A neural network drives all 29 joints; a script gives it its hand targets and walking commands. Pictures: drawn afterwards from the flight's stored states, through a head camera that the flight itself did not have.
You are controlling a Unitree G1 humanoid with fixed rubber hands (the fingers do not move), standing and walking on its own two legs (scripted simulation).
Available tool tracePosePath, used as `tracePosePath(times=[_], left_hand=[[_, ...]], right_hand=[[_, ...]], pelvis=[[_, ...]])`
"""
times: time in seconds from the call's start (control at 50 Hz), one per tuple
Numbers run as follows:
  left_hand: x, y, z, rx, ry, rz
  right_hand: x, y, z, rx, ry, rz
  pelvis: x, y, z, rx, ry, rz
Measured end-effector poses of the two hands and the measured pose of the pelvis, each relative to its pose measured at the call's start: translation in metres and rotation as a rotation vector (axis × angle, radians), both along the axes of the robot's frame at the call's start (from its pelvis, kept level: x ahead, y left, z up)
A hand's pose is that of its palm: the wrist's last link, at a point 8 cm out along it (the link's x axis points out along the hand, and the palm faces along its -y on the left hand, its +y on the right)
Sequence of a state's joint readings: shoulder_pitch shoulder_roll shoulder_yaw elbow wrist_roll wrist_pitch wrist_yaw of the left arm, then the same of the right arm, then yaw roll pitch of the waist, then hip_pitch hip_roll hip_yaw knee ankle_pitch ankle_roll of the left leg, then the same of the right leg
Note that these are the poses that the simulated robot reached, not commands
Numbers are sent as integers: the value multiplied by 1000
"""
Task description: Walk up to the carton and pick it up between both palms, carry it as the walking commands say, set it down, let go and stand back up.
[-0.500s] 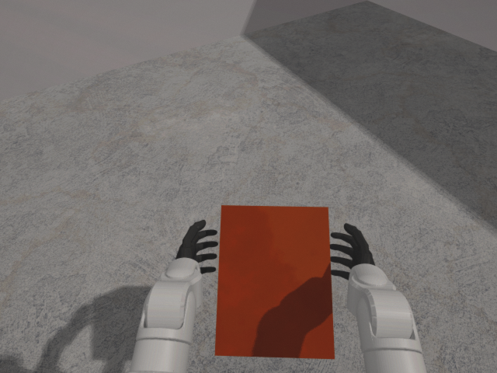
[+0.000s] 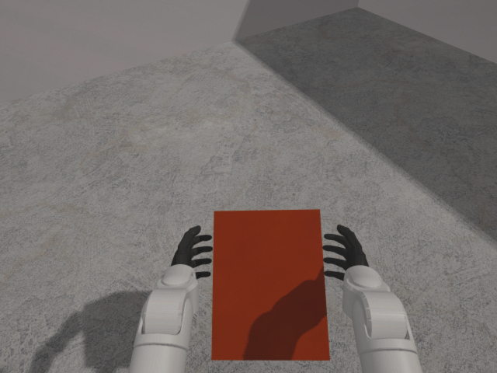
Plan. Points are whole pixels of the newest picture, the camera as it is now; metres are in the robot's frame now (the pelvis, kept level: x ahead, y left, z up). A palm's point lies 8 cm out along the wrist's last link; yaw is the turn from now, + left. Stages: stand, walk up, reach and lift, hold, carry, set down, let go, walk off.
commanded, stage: carry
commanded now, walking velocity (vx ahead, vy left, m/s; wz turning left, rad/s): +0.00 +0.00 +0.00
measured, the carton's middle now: (267, 277) +0.32 +0.00 -0.08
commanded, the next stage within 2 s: none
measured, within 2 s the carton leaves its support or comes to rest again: neither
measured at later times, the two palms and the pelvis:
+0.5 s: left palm (199, 257) +0.30 +0.11 +0.03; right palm (365, 256) +0.31 -0.16 +0.02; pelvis +0.02 -0.02 +0.00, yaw +0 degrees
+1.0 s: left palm (207, 237) +0.34 +0.11 +0.02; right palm (363, 224) +0.36 -0.17 +0.03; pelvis +0.06 -0.04 -0.01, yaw +2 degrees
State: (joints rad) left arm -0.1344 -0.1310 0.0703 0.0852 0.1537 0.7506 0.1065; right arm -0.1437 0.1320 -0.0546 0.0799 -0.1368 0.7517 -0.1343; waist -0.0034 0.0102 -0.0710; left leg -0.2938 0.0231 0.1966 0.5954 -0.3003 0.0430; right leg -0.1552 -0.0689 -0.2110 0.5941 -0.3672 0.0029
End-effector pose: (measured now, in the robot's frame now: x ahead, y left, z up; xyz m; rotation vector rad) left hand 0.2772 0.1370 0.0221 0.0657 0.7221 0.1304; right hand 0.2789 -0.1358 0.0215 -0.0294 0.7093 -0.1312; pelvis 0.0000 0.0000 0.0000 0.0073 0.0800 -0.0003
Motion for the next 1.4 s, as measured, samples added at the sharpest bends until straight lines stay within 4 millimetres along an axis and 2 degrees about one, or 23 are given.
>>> tracePosePath(times=[0.16,0.38,0.52,0.58,0.66,0.78,1.0,1.08,1.18,1.34,1.4], left_hand=[[10,-5,0,7,2,-5],[10,-14,-3,11,38,-10],[28,-23,3,-3,-25,-7],[34,-23,-5,-5,-35,-16],[29,-23,-18,24,52,-29],[38,-30,-25,29,75,-16],[65,-31,-2,13,-7,10],[66,-30,1,8,-2,-4],[62,-26,-4,11,18,-8],[49,-17,-20,1,56,9],[39,-16,-8,-15,16,31]], right_hand=[[14,-5,2,-28,0,17],[14,-15,-1,-7,34,14],[31,-23,-2,-9,-29,-3],[38,-24,-5,-20,-39,0],[36,-24,-10,0,16,5],[50,-31,-21,-6,25,21],[85,-30,8,-27,-59,38],[85,-30,12,-34,-52,38],[79,-27,7,-33,-31,46],[67,-18,-10,-30,10,57],[55,-14,-2,-22,-28,6]], pelvis=[[7,-6,0,6,12,-4],[15,-15,6,10,-3,-5],[18,-21,-6,28,14,11],[26,-21,-13,47,4,17],[37,-20,-7,23,-34,-8],[45,-32,-10,6,-55,21],[61,-39,-7,3,-19,34],[65,-36,-5,2,-20,34],[66,-32,-7,0,-24,33],[54,-27,-10,-2,-29,40],[45,-23,-13,-2,-31,56]])
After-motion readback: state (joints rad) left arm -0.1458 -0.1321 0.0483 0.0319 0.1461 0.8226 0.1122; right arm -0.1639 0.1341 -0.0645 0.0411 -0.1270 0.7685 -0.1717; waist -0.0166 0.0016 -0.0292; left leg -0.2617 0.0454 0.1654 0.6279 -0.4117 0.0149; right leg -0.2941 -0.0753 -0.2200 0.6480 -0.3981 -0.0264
